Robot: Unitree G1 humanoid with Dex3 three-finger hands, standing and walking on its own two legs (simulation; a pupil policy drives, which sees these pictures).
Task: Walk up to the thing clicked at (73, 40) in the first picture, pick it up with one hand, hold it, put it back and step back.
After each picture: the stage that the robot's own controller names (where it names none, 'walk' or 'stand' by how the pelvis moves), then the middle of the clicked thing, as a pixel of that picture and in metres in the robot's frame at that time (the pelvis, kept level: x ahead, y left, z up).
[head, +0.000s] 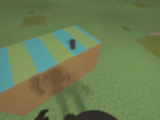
stand; (72, 44) +0.83 +0.24 -0.09
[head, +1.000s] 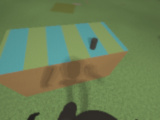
rise first; (93, 44) +0.75 +0.04 -0.05
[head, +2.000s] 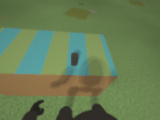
sink last; (74, 59) +0.52 +0.15 -0.05
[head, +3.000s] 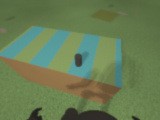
stand; (78, 60) +0.52 +0.14 -0.06
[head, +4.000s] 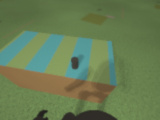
stand; (74, 63) +0.52 +0.15 -0.08
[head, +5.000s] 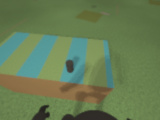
stand; (69, 66) +0.47 +0.18 -0.09
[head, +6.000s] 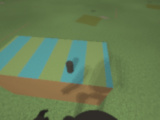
stand; (69, 67) +0.48 +0.19 -0.09
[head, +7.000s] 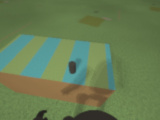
stand; (72, 67) +0.48 +0.17 -0.09
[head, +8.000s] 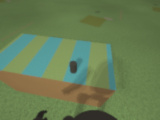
stand; (73, 67) +0.49 +0.16 -0.09
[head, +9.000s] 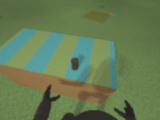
rise first; (74, 64) +0.50 +0.15 -0.09
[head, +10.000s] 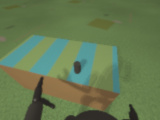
go down; (77, 67) +0.50 +0.15 -0.08
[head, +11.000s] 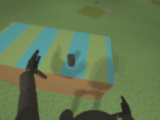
go down; (71, 60) +0.51 +0.14 -0.06
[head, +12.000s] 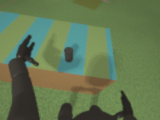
go down; (68, 55) +0.51 +0.14 -0.02
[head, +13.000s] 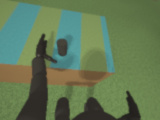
close in; (62, 48) +0.52 +0.15 +0.01
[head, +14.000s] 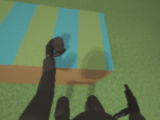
close; (59, 46) +0.52 +0.15 +0.03
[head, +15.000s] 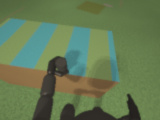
lift; (62, 66) +0.36 +0.17 +0.06
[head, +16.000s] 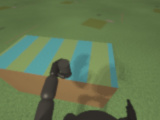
hold; (65, 69) +0.32 +0.16 +0.12
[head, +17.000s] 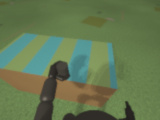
hold; (63, 71) +0.32 +0.17 +0.10
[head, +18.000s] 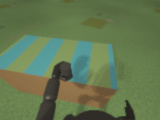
crouch; (66, 71) +0.32 +0.16 +0.10
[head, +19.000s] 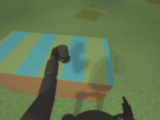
crouch; (64, 54) +0.45 +0.17 +0.11
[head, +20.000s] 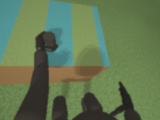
lower; (50, 42) +0.53 +0.16 +0.03
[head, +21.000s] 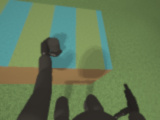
lower; (54, 47) +0.51 +0.16 +0.03
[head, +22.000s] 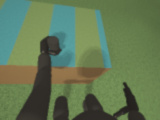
lower; (54, 46) +0.51 +0.16 +0.03
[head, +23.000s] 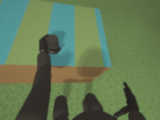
lower; (53, 45) +0.52 +0.16 +0.03
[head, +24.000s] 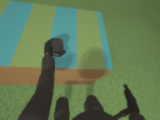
open; (58, 48) +0.51 +0.14 +0.03
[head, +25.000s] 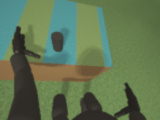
rise; (57, 42) +0.52 +0.15 +0.04
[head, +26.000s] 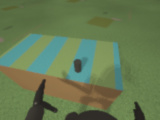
sink last; (77, 66) +0.48 +0.13 -0.03
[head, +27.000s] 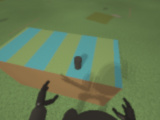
stand; (77, 63) +0.49 +0.13 -0.03
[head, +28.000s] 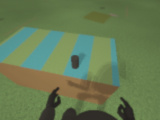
stand; (75, 62) +0.50 +0.14 -0.03
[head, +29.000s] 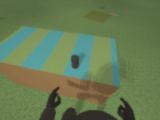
stand; (75, 62) +0.49 +0.14 -0.03
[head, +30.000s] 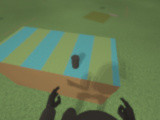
stand; (75, 62) +0.49 +0.14 -0.02
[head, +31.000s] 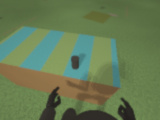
stand; (75, 62) +0.48 +0.14 -0.02
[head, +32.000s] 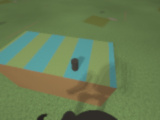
stand; (74, 64) +0.50 +0.15 -0.06
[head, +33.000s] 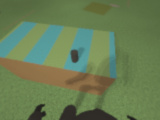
walk; (74, 56) +0.54 +0.16 -0.07
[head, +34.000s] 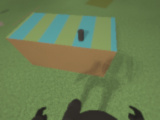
walk; (81, 35) +0.81 +0.15 -0.06
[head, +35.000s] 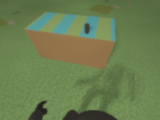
stand; (86, 28) +1.09 +0.11 -0.06
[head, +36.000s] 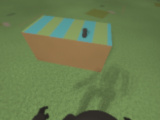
stand; (84, 33) +1.07 +0.12 -0.09
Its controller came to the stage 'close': yes
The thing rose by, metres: 0.21
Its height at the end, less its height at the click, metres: +0.00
